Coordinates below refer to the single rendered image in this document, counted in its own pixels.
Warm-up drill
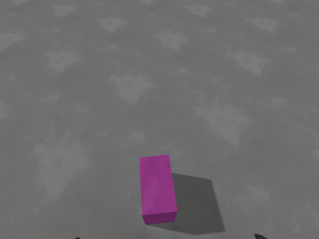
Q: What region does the carton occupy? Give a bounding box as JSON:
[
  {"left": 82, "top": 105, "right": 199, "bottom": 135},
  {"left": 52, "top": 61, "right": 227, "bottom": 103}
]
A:
[{"left": 139, "top": 154, "right": 177, "bottom": 225}]

